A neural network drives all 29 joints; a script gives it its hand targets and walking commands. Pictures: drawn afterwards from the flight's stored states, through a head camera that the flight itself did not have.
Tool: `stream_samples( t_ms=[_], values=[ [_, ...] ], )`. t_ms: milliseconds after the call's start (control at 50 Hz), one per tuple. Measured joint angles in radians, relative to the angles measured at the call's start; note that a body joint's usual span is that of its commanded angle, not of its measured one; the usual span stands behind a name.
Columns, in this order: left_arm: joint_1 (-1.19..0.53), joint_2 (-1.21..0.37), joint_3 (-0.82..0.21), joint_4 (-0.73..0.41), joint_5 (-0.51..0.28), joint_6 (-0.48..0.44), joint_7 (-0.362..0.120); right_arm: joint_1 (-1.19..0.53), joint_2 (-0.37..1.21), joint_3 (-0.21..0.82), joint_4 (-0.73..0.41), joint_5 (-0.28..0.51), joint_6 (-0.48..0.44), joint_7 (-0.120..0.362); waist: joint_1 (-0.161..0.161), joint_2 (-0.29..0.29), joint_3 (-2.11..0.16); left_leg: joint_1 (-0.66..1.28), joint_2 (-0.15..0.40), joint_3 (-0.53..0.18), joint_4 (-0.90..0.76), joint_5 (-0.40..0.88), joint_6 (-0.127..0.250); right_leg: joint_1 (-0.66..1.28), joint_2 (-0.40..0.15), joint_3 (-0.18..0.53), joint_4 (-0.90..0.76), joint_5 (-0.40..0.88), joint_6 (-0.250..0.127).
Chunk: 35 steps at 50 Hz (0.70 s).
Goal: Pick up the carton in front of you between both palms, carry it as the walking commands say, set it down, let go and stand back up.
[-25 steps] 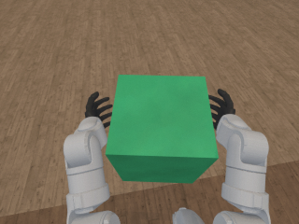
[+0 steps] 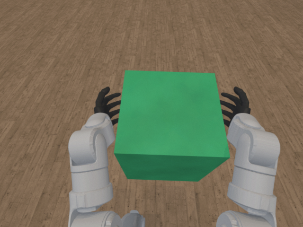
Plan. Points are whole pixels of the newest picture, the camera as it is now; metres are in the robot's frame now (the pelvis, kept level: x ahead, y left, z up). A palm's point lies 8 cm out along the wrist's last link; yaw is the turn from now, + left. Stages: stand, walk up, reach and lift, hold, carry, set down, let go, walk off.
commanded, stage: carry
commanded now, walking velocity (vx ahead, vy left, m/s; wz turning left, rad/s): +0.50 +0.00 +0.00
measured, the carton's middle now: (165, 132) +0.36 +0.02 +0.07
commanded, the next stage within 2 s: none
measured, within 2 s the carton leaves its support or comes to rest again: neither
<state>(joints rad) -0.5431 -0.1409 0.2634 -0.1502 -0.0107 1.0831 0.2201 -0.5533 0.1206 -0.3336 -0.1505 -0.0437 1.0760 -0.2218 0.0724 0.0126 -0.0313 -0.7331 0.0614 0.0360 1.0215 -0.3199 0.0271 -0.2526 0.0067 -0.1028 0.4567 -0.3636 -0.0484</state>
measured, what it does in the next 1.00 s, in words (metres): walks ahead: left foot, then right foot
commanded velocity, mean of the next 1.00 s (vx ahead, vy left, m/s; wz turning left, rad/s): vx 0.41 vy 0.00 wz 0.00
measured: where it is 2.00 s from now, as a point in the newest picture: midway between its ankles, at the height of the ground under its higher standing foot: (164, 154)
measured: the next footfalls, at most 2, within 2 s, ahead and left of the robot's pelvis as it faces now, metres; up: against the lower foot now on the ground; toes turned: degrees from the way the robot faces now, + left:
left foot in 0.14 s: +0.28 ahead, +0.12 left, +0.01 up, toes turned +4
right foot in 0.60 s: +0.52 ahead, -0.08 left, +0.01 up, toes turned -9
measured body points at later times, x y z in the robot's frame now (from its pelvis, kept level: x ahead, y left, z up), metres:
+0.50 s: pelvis +0.30 +0.04 +0.02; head +0.32 +0.05 +0.47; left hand +0.65 +0.18 +0.11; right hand +0.63 -0.13 +0.11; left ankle +0.24 +0.12 -0.72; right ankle +0.41 -0.09 -0.69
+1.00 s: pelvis +0.62 +0.04 +0.01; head +0.59 +0.03 +0.46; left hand +0.86 +0.19 +0.11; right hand +0.86 -0.11 +0.11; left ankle +0.75 +0.14 -0.71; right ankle +0.49 -0.07 -0.72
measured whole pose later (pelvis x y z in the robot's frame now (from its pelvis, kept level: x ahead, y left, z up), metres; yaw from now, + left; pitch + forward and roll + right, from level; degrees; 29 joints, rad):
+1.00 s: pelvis +0.62 +0.04 +0.01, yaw +1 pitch +2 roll +0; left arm 0.04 -0.13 0.02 -0.54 0.01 1.15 0.17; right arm 0.04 0.13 -0.04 -0.55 -0.02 1.16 -0.16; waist 0.02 0.00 -0.13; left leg -0.47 0.05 0.19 0.45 0.00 -0.02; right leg 0.00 -0.05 -0.16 0.35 -0.39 0.02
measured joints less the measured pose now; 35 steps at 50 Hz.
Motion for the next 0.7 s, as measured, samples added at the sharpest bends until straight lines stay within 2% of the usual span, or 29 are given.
stream_samples(
  t_ms=[60,120,160,180,220,240,280,340,420,500,560,600,640,680,700],
  values=[
    [-0.009,-0.006,0.000,0.003,0.013,0.006,-0.002,0.000,-0.014,0.007,0.002,0.002,0.006,0.001,-0.014,0.000,-0.020,0.025,0.003,0.029,-0.210,0.067,0.002,0.072,-0.009,0.010,-0.034,-0.040,0.025],
    [-0.011,-0.010,0.008,0.015,0.037,0.020,-0.006,-0.010,-0.017,0.009,0.033,0.001,0.016,0.007,-0.041,-0.013,-0.039,0.112,-0.028,0.085,-0.386,0.108,0.019,0.133,-0.032,0.018,-0.008,-0.116,0.052],
    [-0.008,0.006,0.022,0.021,0.053,0.023,-0.006,-0.032,-0.007,0.016,0.071,0.003,0.015,0.011,-0.072,-0.030,-0.036,0.172,-0.056,0.110,-0.425,0.210,0.045,0.110,-0.066,0.017,0.162,-0.183,0.055],
    [-0.003,0.020,0.029,0.031,0.058,0.019,-0.007,-0.038,0.004,0.024,0.088,0.002,0.012,0.011,-0.093,-0.034,-0.032,0.175,-0.061,0.114,-0.389,0.209,0.055,0.061,-0.064,0.044,0.310,-0.162,0.051],
    [0.007,0.033,0.047,0.057,0.052,0.015,-0.007,-0.029,0.022,0.034,0.106,-0.002,0.016,0.013,-0.123,-0.028,-0.018,0.200,-0.065,0.107,-0.362,0.141,0.063,-0.068,-0.024,0.093,0.616,-0.133,0.030],
    [0.011,0.030,0.056,0.070,0.047,0.016,-0.008,-0.015,0.027,0.035,0.111,-0.001,0.016,0.017,-0.131,-0.025,-0.013,0.221,-0.067,0.102,-0.371,0.118,0.063,-0.129,-0.011,0.097,0.721,-0.113,0.022],
    [0.021,0.012,0.069,0.087,0.051,0.012,-0.015,0.020,0.032,0.033,0.111,0.006,0.011,0.030,-0.138,-0.025,-0.004,0.271,-0.070,0.096,-0.417,0.107,0.055,-0.231,-0.008,0.086,0.796,-0.067,0.014],
    [0.045,-0.015,0.073,0.089,0.065,-0.010,-0.024,0.058,0.035,0.028,0.106,0.012,-0.012,0.047,-0.139,-0.022,0.008,0.350,-0.073,0.090,-0.494,0.099,0.058,-0.331,-0.026,0.067,0.711,-0.022,0.018],
    [0.082,-0.024,0.056,0.067,0.074,-0.051,-0.027,0.083,0.037,0.037,0.099,0.011,-0.053,0.061,-0.134,-0.018,0.006,0.450,-0.075,0.081,-0.578,0.075,0.052,-0.389,-0.050,0.052,0.481,0.048,0.034],
    [0.132,-0.019,0.028,0.036,0.070,-0.074,-0.030,0.121,0.046,0.057,0.073,0.003,-0.076,0.062,-0.117,-0.015,-0.020,0.551,-0.074,0.075,-0.632,0.024,0.032,-0.365,-0.054,0.026,0.240,0.167,0.039],
    [0.188,-0.020,0.002,0.002,0.055,-0.071,-0.039,0.178,0.058,0.075,0.031,-0.009,-0.074,0.062,-0.094,-0.008,-0.049,0.628,-0.066,0.072,-0.639,-0.040,0.011,-0.290,-0.038,-0.019,0.069,0.235,0.032],
    [0.223,-0.030,-0.032,-0.021,0.051,-0.063,-0.046,0.227,0.053,0.106,-0.010,-0.010,-0.060,0.062,-0.085,-0.003,-0.063,0.651,-0.053,0.071,-0.561,-0.113,-0.005,-0.203,-0.025,-0.060,-0.029,0.271,0.015],
    [0.255,-0.020,-0.080,-0.022,0.055,-0.063,-0.053,0.273,0.035,0.123,-0.041,-0.004,-0.047,0.066,-0.068,0.023,-0.068,0.574,-0.022,0.057,-0.320,-0.140,-0.022,-0.191,-0.010,-0.084,0.026,0.261,-0.023],
    [0.297,-0.008,-0.117,-0.034,0.051,-0.042,-0.055,0.330,0.023,0.148,-0.071,0.003,-0.026,0.066,-0.058,0.011,-0.067,0.448,-0.041,0.023,-0.044,-0.139,-0.025,-0.160,-0.015,-0.088,0.041,0.204,-0.034],
    [0.324,-0.003,-0.133,-0.049,0.048,-0.031,-0.054,0.356,0.018,0.164,-0.086,0.006,-0.013,0.063,-0.056,0.003,-0.065,0.393,-0.046,0.020,0.036,-0.124,-0.024,-0.132,-0.018,-0.087,0.022,0.189,-0.031]
  ],
)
